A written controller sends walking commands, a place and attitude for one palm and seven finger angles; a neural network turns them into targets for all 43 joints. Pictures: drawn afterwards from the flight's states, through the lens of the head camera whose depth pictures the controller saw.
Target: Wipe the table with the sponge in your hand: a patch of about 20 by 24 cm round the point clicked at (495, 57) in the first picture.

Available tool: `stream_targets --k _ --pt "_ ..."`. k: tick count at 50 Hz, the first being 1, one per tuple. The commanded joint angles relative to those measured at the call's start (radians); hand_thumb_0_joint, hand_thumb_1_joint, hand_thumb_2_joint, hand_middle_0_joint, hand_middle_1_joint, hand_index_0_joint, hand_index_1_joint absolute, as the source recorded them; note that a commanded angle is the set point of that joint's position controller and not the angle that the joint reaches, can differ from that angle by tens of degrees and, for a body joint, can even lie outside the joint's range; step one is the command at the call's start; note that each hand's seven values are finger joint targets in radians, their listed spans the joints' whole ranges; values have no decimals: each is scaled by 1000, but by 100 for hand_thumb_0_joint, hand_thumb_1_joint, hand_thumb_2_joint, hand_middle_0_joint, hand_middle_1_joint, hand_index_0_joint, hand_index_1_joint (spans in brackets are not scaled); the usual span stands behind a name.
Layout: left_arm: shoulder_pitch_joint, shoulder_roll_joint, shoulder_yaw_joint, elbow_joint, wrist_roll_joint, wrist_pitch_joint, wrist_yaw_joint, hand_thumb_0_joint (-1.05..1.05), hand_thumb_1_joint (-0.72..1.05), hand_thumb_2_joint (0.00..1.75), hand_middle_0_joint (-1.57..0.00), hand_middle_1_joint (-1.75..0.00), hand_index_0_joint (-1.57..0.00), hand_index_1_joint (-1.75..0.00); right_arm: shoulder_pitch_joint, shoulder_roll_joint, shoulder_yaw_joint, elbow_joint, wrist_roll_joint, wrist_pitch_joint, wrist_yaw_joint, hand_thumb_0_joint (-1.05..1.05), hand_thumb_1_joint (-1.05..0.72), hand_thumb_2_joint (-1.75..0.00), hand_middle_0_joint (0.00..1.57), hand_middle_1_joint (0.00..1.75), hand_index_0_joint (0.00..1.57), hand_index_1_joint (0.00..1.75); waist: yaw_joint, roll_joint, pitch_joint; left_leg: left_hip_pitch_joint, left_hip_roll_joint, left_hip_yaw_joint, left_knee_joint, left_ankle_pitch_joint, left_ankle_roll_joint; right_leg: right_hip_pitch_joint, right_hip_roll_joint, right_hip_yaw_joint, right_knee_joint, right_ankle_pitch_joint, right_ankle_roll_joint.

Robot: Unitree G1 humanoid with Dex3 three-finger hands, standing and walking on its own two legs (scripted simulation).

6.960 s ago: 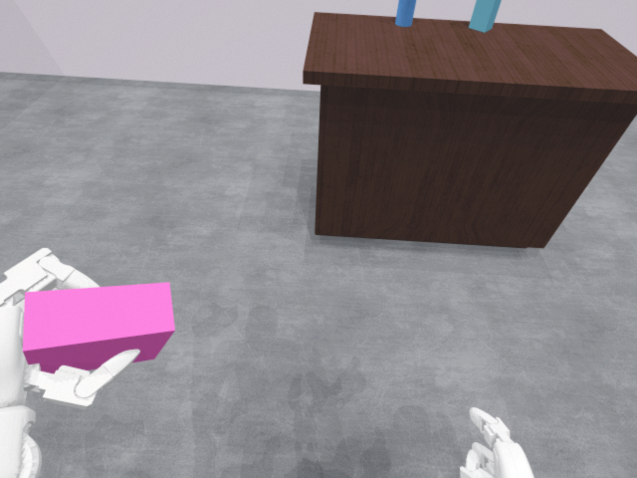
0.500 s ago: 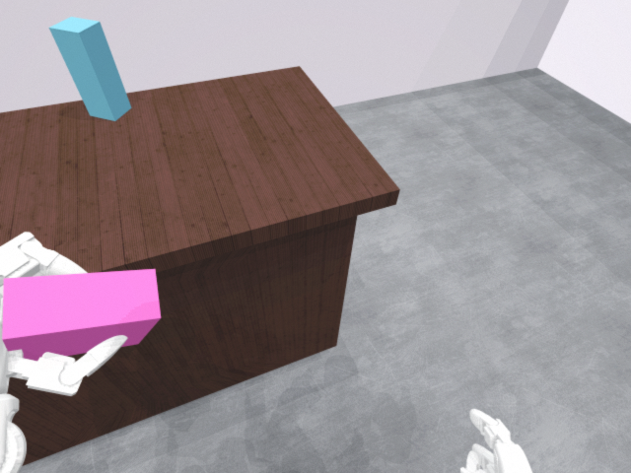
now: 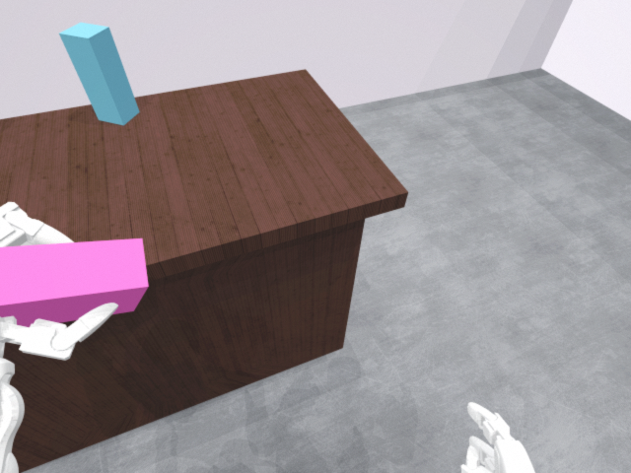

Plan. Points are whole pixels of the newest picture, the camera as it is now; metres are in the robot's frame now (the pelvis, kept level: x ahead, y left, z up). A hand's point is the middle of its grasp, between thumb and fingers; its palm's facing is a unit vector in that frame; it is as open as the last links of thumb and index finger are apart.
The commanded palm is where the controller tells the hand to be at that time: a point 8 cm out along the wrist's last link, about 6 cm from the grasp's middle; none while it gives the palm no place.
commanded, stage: look again from close up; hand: left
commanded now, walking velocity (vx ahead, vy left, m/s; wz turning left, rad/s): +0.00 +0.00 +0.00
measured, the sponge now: (96, 283) +0.24 +0.25 +0.17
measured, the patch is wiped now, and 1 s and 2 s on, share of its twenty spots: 0.00 0.00 0.00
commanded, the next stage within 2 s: shuffle to correct the standing spot in 0.04 s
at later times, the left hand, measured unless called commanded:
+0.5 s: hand (96, 244) +0.30 +0.28 +0.15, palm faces +0.40 -0.84 -0.38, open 9.1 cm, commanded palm +0.24 +0.31 +0.18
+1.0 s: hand (70, 196) +0.36 +0.33 +0.16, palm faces +0.44 -0.80 -0.41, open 9.1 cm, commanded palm +0.28 +0.36 +0.18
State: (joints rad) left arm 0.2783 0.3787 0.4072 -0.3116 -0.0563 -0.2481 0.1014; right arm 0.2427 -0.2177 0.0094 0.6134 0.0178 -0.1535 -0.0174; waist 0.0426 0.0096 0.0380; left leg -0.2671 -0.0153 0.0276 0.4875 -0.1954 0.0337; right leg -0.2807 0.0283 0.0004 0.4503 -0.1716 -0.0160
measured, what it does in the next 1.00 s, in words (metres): walks ahead: left foot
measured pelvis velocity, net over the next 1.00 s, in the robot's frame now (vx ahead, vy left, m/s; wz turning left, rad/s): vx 0.13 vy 0.08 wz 0.03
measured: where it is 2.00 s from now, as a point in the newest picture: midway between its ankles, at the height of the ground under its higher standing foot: outside the picture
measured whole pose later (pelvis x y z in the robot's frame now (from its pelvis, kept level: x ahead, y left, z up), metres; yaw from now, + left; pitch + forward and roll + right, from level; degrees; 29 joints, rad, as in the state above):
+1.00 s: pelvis +0.13 +0.08 -0.02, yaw +2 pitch -3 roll +1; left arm 0.35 0.38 0.43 -0.46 -0.03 -0.22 0.10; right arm 0.18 -0.13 0.01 0.58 0.02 -0.10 0.01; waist -0.01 -0.03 0.11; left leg -0.38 -0.04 0.04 0.67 -0.25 0.05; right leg -0.43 0.00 -0.02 1.04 -0.49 -0.01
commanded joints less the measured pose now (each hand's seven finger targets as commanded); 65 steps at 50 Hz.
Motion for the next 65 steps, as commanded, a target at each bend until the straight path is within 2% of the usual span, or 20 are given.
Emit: stream_targets --k 1,2,9,21,29,31,32,33,34,36,39,41,44,51,52,53,54,58,61,65 --pt "30 148 3 -246 27 -50 -2 0 10 130 -120 -160 -120 -160 -112 -109 -30 -187 6 -64 -1 0 -90 -90 20 30 20 30 14 -33 -63 -166 114 -167 -287 -384 13 156 -26 41 -25 -233 19" --pt "-18 232 81 -301 31 -55 11 0 10 130 -120 -160 -120 -160 -126 -115 -32 -186 4 -61 -5 0 -90 -90 20 30 20 30 9 4 -77 -132 118 -160 -292 -338 13 161 -17 30 -9 -171 19" --pt "-116 221 108 -417 30 -92 7 0 10 130 -120 -160 -120 -160 -129 -102 -30 -203 -33 -77 -8 0 -90 -90 20 30 20 30 -4 196 -140 -79 102 -135 -225 -202 13 222 -30 2 23 -38 -5" --pt "52 142 50 -275 13 -39 6 0 10 130 -120 -160 -120 -160 -95 -118 -52 -185 -12 -5 1 0 -90 -90 20 30 20 30 -38 -11 -158 25 60 -93 30 201 -4 128 -75 30 96 176 -42" --pt "47 208 108 -497 -5 -52 17 0 10 130 -120 -160 -120 -160 -120 -110 -57 -229 -6 8 15 0 -90 -90 20 30 20 30 -23 99 -241 88 61 -75 217 619 -27 195 -67 -24 208 238 -53" --pt "92 219 126 -521 -9 -56 26 0 10 130 -120 -160 -120 -160 -133 -113 -71 -234 6 7 26 0 -90 -90 20 30 20 30 9 -67 -272 -177 -14 -2 475 484 -53 435 -179 152 155 441 -153" --pt "117 226 144 -507 -14 -67 32 0 10 130 -120 -160 -120 -160 -148 -117 -79 -232 10 2 31 0 -90 -90 20 30 20 30 29 -164 -246 -414 -60 15 659 148 -61 577 -290 328 119 594 -247" --pt "115 218 150 -499 -20 -88 42 0 10 130 -120 -160 -120 -160 -150 -116 -76 -223 11 -1 40 0 -90 -90 20 30 20 30 46 -203 -194 -603 -18 -88 777 -343 -31 636 -425 468 96 651 -309" --pt "124 205 145 -483 -15 -94 49 0 10 130 -120 -160 -120 -160 -132 -122 -71 -203 4 6 43 0 -90 -90 20 30 20 30 34 -145 -125 -643 78 -234 753 -463 -2 554 -479 489 90 571 -278" --pt "122 183 133 -459 -1 -93 42 0 10 130 -120 -160 -120 -160 -121 -99 -61 -192 -5 32 46 0 -90 -90 20 30 20 30 -7 -59 -45 -421 128 -176 521 -329 6 239 -398 289 65 393 -183" --pt "4 173 107 -432 5 -63 27 0 10 130 -120 -160 -120 -160 -96 -74 -63 -149 6 37 25 0 -90 -90 20 30 20 30 -81 99 -145 247 -28 54 130 190 -33 -115 -132 -60 278 106 -40" --pt "-77 185 108 -487 13 -63 34 0 10 130 -120 -160 -120 -160 -102 -136 -98 -184 -5 23 11 0 -90 -90 20 30 20 30 -70 453 -222 277 271 -461 -94 174 151 -241 24 -34 821 -427 13" --pt "-39 187 100 -362 18 -48 18 0 10 130 -120 -160 -120 -160 -112 -104 -82 -183 -5 7 12 0 -90 -90 20 30 20 30 -60 118 -98 45 305 -531 -156 -26 258 -286 -51 49 881 -377 11" --pt "152 197 134 -463 13 -56 23 0 10 130 -120 -160 -120 -160 -142 -89 -43 -190 -2 -16 17 0 -90 -90 20 30 20 30 -9 139 -177 -336 158 -185 -74 -364 105 305 -43 -54 144 -236 -15" --pt "183 224 165 -424 14 -51 30 0 10 130 -120 -160 -120 -160 -134 -81 -41 -186 -4 -6 10 0 -90 -90 20 30 20 30 -6 12 -174 -394 84 -91 100 -384 57 355 -107 42 4 -289 -43" --pt "186 237 174 -393 18 -42 29 0 10 130 -120 -160 -120 -160 -122 -67 -47 -189 -9 14 13 0 -90 -90 20 30 20 30 -12 -254 -143 -492 -21 2 429 -365 7 313 -317 412 -195 -515 -140" --pt "144 228 181 -372 4 -36 29 0 10 130 -120 -160 -120 -160 -119 -94 -55 -183 -14 23 9 0 -90 -90 20 30 20 30 -24 -294 -68 -521 -17 -25 669 -292 -28 185 -463 625 -302 -531 -198" --pt "136 181 151 -264 10 -39 34 0 10 130 -120 -160 -120 -160 -94 -98 -56 -127 -7 16 2 0 -90 -90 20 30 20 30 -50 -94 -42 -467 83 -91 671 -156 -38 121 -380 357 -175 -121 -196" --pt "102 126 84 -199 23 -43 37 0 10 130 -120 -160 -120 -160 -100 -66 -35 -124 -14 14 -8 0 -90 -90 20 30 20 30 -41 -158 -88 -227 54 30 327 -98 -25 78 -265 78 -88 151 -117" --pt "-13 91 3 -308 26 -31 51 0 10 130 -120 -160 -120 -160 -130 -77 -52 -129 -23 -41 -33 0 -90 -90 20 30 20 30 -27 -93 -159 125 -2 103 -24 105 -16 96 -162 -10 66 232 -34"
